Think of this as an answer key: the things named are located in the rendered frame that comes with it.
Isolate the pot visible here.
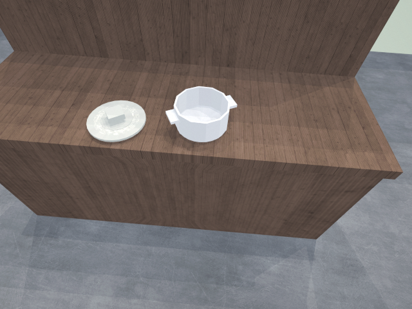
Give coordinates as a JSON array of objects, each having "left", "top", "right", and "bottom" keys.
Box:
[{"left": 165, "top": 86, "right": 237, "bottom": 142}]

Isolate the table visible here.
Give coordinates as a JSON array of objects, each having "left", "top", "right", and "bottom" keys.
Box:
[{"left": 0, "top": 0, "right": 403, "bottom": 239}]

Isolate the knob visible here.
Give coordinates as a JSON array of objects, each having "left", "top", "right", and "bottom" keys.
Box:
[{"left": 104, "top": 105, "right": 126, "bottom": 124}]

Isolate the lid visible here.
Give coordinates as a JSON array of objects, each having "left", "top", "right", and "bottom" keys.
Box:
[{"left": 86, "top": 100, "right": 146, "bottom": 142}]

